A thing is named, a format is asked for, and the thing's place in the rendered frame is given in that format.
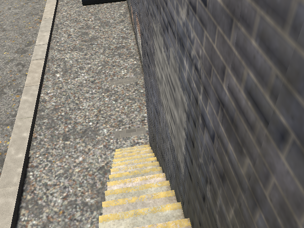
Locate stairs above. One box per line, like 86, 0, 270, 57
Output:
99, 144, 192, 228

